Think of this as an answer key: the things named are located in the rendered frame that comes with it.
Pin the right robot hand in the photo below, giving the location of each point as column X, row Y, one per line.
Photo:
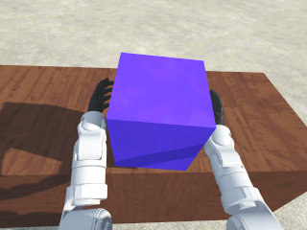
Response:
column 218, row 109

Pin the carton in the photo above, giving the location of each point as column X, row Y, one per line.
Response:
column 160, row 113

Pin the pedestal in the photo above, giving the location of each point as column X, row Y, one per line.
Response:
column 42, row 106

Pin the robot left forearm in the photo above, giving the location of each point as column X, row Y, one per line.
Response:
column 88, row 177

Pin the robot right upper arm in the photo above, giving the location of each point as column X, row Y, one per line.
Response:
column 253, row 221

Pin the robot left upper arm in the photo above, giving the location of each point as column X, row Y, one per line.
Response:
column 89, row 219

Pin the robot right forearm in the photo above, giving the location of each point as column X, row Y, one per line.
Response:
column 238, row 194

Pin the left robot hand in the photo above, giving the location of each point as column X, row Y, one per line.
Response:
column 98, row 97

